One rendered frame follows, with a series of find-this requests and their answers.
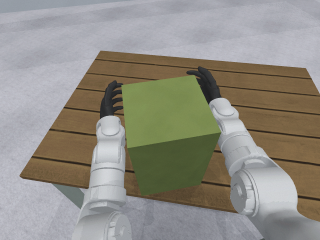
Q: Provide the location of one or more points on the robot right upper arm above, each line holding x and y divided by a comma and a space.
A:
267, 196

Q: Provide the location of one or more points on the robot left hand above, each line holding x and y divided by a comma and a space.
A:
106, 107

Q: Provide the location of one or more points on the table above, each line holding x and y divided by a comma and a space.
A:
278, 105

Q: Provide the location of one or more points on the robot right forearm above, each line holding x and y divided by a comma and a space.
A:
235, 142

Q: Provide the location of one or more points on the robot right hand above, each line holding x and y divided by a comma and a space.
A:
207, 83

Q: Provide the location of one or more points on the robot left upper arm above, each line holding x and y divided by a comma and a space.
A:
103, 226

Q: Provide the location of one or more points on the robot left forearm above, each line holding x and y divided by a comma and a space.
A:
106, 192

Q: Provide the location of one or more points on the carton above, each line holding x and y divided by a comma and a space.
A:
171, 133

